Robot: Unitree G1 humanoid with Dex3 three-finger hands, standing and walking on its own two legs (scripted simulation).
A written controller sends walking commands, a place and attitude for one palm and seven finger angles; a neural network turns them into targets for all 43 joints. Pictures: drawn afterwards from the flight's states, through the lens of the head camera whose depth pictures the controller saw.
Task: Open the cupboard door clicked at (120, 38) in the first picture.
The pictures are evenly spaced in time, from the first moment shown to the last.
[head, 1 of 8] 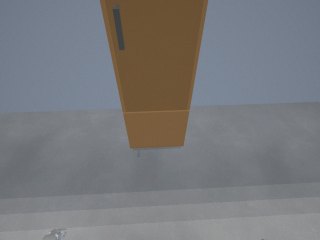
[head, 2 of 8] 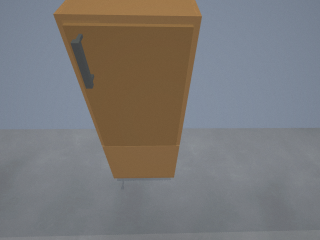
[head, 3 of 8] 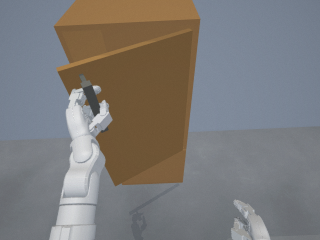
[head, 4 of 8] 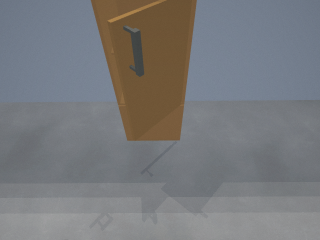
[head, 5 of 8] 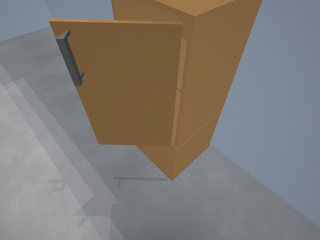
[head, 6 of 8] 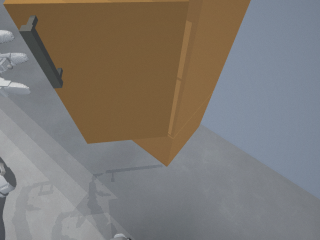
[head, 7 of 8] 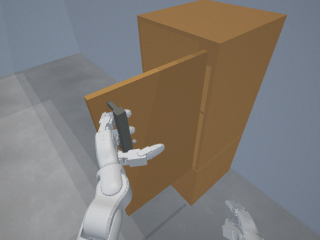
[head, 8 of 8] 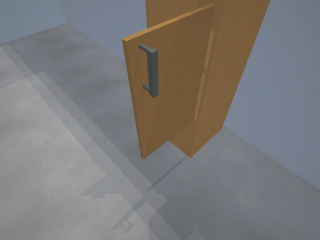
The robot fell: no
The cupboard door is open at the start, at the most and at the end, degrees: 0 89 88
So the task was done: yes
